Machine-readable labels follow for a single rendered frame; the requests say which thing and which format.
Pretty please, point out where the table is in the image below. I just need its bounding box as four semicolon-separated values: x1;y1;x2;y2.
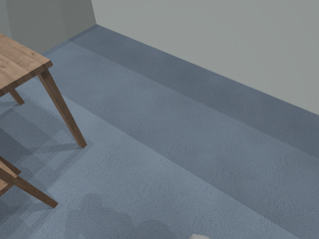
0;33;87;148

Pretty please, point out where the chair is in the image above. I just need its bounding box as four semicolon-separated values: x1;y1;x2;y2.
0;156;59;208

